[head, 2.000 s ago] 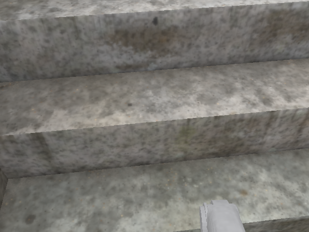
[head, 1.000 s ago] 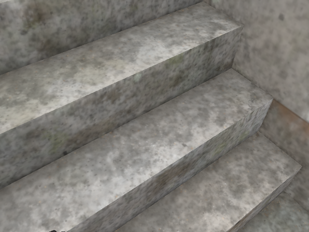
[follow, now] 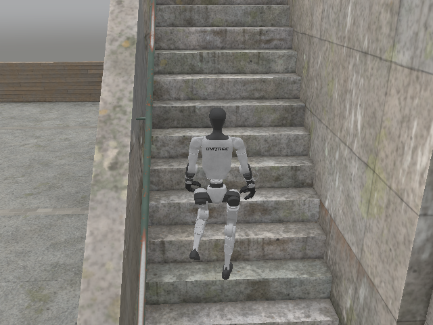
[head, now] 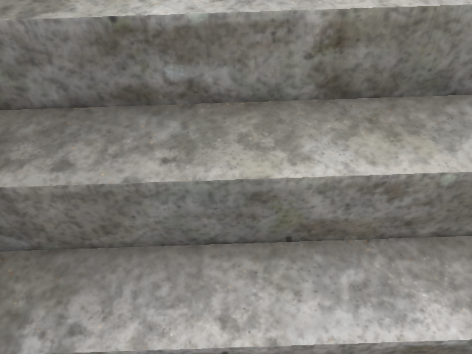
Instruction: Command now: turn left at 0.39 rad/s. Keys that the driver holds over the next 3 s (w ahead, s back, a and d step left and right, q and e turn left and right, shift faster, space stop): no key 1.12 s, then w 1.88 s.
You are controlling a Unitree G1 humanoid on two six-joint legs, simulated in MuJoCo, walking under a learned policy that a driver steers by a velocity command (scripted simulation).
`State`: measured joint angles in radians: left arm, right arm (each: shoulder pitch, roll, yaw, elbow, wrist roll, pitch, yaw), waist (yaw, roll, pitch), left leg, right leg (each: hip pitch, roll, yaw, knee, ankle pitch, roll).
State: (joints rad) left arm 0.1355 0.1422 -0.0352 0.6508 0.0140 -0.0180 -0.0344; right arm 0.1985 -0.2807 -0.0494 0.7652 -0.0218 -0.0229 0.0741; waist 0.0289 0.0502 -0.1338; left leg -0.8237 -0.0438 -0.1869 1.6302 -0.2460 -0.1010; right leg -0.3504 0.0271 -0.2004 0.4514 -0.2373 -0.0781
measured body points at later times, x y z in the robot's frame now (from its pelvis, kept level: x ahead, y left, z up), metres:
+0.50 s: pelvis +0.02 +0.04 -0.01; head +0.03 +0.04 +0.44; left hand +0.14 +0.25 -0.13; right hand +0.16 -0.17 -0.13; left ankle +0.01 +0.14 -0.73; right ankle +0.00 -0.08 -0.73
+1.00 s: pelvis +0.02 +0.05 +0.00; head +0.02 +0.04 +0.45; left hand +0.09 +0.26 -0.15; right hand +0.10 -0.17 -0.15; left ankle +0.01 +0.14 -0.73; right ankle +0.00 -0.08 -0.73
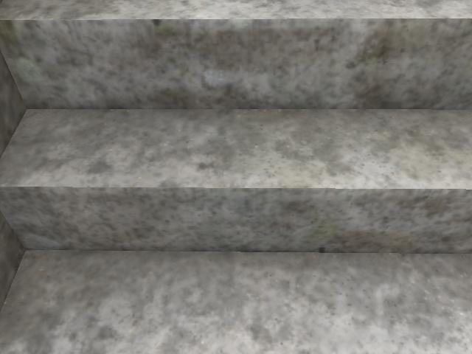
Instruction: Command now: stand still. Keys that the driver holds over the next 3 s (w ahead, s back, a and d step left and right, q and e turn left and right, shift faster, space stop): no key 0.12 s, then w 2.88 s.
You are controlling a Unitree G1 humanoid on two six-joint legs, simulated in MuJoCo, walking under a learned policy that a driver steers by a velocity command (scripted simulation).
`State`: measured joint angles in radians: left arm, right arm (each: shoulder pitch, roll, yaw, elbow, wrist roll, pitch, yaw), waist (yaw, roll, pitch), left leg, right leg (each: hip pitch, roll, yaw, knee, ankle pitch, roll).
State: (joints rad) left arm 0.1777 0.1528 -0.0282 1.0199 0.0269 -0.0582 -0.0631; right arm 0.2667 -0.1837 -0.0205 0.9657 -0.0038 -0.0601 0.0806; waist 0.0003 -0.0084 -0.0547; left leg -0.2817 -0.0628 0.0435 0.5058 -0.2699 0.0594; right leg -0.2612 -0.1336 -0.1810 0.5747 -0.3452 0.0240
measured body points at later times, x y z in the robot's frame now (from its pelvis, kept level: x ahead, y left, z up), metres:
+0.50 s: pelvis +0.05 -0.06 +0.01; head +0.03 -0.09 +0.46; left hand +0.18 +0.16 -0.11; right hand -0.02 -0.27 -0.16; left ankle +0.00 +0.08 -0.73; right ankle -0.01 -0.20 -0.64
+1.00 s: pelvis +0.15 -0.14 +0.13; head +0.12 -0.17 +0.57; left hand +0.17 +0.10 -0.01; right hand +0.28 -0.33 -0.02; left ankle +0.16 -0.06 -0.52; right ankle +0.07 -0.24 -0.40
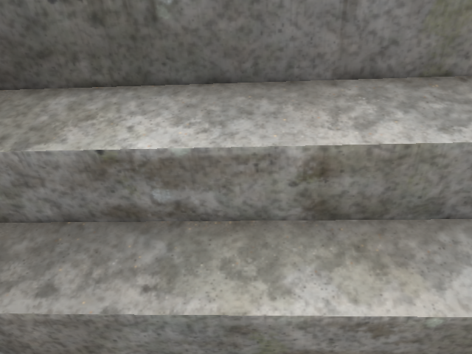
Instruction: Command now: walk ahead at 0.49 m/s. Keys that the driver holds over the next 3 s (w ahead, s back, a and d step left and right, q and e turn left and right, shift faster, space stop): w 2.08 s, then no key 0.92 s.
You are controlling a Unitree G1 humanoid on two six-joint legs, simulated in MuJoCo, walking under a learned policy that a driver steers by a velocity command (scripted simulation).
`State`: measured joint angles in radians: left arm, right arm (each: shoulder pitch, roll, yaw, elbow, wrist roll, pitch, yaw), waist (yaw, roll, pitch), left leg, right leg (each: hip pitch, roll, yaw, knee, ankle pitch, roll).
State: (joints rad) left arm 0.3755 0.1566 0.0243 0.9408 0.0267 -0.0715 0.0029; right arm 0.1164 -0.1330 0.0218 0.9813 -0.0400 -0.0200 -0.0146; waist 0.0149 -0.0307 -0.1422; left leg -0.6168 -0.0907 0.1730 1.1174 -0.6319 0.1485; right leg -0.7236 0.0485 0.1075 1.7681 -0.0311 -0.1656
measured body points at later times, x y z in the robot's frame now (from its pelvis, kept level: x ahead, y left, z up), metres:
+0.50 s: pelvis +0.20 -0.14 +0.21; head +0.21 -0.15 +0.66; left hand +0.28 +0.10 +0.08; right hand +0.26 -0.37 +0.06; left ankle +0.14 +0.04 -0.30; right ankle +0.26 -0.22 -0.44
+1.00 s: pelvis +0.44 -0.13 +0.40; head +0.43 -0.14 +0.85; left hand +0.44 +0.09 +0.24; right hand +0.66 -0.34 +0.32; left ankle +0.51 -0.05 -0.23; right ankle +0.31 -0.22 -0.27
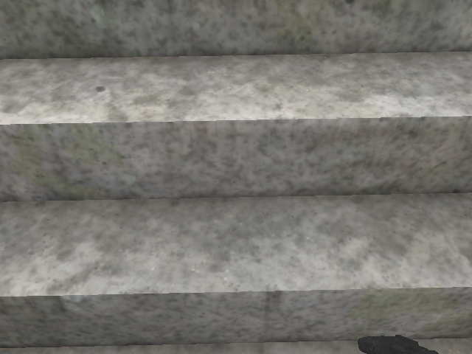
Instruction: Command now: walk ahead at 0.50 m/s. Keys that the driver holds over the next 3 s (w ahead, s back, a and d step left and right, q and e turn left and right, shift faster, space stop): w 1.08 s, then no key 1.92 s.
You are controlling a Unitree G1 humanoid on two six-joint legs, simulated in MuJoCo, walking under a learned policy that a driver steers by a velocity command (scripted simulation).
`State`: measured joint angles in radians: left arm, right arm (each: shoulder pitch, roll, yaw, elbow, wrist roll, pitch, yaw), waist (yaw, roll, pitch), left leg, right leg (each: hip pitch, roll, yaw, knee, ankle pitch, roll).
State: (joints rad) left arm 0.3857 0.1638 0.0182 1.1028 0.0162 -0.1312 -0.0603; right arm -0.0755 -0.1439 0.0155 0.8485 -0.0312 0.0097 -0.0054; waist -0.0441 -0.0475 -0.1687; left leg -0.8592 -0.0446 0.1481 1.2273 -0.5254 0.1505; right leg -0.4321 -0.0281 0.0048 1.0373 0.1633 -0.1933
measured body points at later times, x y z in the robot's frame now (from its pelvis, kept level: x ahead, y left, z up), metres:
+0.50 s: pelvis +0.24 -0.05 +0.24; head +0.23 -0.06 +0.69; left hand +0.41 +0.18 +0.13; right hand +0.29 -0.29 +0.09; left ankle +0.13 +0.08 -0.32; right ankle +0.30 -0.14 -0.42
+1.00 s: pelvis +0.48 -0.02 +0.44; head +0.46 -0.01 +0.89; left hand +0.54 +0.22 +0.30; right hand +0.65 -0.24 +0.33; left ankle +0.54 +0.07 -0.21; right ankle +0.36 -0.14 -0.10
